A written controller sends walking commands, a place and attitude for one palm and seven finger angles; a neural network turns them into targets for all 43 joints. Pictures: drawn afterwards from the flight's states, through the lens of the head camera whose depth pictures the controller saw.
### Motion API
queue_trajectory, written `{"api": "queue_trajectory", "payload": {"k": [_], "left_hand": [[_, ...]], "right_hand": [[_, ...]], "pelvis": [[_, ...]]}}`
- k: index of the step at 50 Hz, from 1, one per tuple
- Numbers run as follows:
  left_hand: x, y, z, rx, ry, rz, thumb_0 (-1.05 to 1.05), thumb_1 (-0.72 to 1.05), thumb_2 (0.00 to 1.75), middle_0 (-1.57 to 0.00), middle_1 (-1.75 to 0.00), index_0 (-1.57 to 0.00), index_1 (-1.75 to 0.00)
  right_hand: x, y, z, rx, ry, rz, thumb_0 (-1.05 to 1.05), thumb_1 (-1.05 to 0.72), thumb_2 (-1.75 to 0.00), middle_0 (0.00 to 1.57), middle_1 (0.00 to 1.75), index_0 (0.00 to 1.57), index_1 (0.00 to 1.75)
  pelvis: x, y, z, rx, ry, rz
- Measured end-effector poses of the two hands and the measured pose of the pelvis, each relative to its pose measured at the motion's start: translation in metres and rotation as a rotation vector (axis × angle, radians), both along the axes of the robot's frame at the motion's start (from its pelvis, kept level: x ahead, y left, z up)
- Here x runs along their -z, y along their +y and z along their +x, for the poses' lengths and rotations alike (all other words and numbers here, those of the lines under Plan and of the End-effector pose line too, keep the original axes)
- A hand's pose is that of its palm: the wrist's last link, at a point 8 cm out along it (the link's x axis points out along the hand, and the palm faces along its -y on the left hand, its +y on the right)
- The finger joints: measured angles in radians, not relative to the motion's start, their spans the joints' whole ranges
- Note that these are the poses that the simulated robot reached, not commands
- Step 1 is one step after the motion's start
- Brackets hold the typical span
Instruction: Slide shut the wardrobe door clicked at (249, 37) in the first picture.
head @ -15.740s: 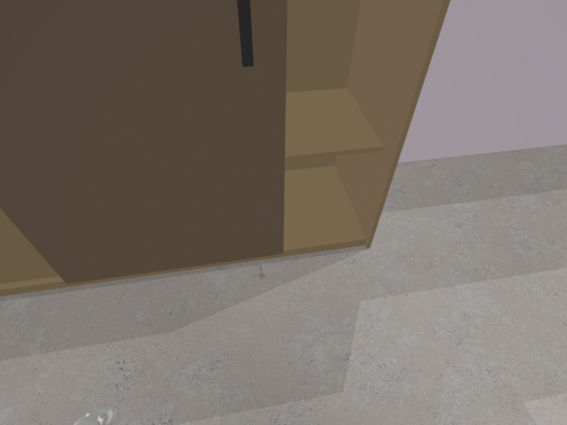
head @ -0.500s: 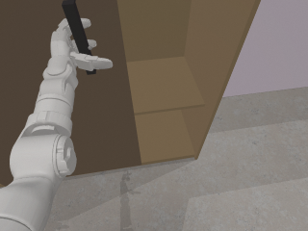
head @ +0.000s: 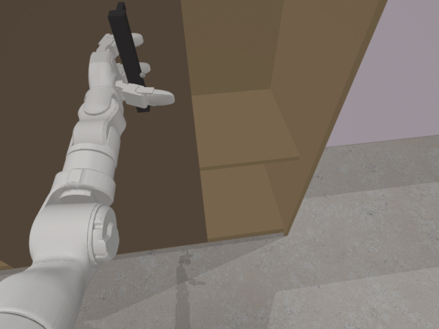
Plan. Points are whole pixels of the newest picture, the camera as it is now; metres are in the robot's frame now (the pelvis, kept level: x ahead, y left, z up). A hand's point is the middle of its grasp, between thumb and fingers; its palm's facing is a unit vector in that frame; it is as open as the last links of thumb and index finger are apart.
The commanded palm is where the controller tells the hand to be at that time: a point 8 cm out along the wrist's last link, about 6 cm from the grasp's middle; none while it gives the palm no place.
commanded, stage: slide the fingers in behind the handle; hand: left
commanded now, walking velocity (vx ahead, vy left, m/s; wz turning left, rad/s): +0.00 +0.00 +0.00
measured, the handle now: (133, 61) +0.55 +0.17 +0.22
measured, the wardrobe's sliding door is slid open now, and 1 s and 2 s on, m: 0.38 0.38 0.38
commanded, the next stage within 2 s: grip the handle and tug to test in 0.18 s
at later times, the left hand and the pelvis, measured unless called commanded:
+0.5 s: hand (142, 75) +0.49 +0.14 +0.22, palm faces +0.14 -0.99 +0.00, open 13.1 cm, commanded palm +0.46 +0.18 +0.22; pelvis +0.00 +0.00 +0.00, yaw +0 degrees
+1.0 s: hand (142, 74) +0.49 +0.14 +0.22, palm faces +0.15 -0.99 +0.00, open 6.2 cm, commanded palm +0.46 +0.17 +0.22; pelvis +0.00 +0.00 +0.00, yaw +0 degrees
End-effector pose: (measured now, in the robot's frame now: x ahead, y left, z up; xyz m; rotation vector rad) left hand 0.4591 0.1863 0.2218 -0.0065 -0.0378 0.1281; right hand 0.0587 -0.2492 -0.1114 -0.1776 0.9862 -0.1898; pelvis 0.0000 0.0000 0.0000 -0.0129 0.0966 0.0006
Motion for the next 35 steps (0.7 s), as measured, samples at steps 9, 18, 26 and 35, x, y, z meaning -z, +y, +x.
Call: {"api": "queue_trajectory", "payload": {"k": [9,18,26,35], "left_hand": [[-0.002,0.0,-0.002,0.002,0.012,-0.001,-0.01,-0.51,0.3,-0.25,-1.2,-0.25,-1.18],[-0.001,0.0,-0.001,-0.001,0.029,0.006,-0.01,-0.49,0.31,-0.27,-1.2,-0.27,-1.19],[-0.001,0.0,-0.001,-0.007,0.031,0.001,-0.01,-0.29,0.39,-0.29,-1.23,-0.29,-1.2],[-0.001,0.001,-0.001,-0.011,0.026,0.008,0.0,0.08,0.55,-0.32,-1.26,-0.31,-1.24]], "right_hand": [[-0.001,0.003,0.017,-0.013,-0.021,0.006,0.01,-0.9,-0.9,0.2,0.3,0.2,0.3],[-0.002,0.002,0.022,-0.02,-0.013,-0.003,0.01,-0.9,-0.9,0.2,0.3,0.2,0.3],[0.0,-0.001,0.013,-0.01,0.003,-0.006,0.01,-0.9,-0.9,0.2,0.3,0.2,0.3],[0.001,-0.005,-0.002,0.009,0.023,-0.008,0.01,-0.9,-0.9,0.2,0.3,0.2,0.3]], "pelvis": [[0.0,0.001,0.003,-0.001,-0.007,0.0],[0.0,-0.001,0.002,-0.009,-0.006,0.0],[0.0,-0.003,0.0,-0.008,-0.007,0.001],[-0.001,-0.004,-0.001,-0.003,-0.007,0.001]]}}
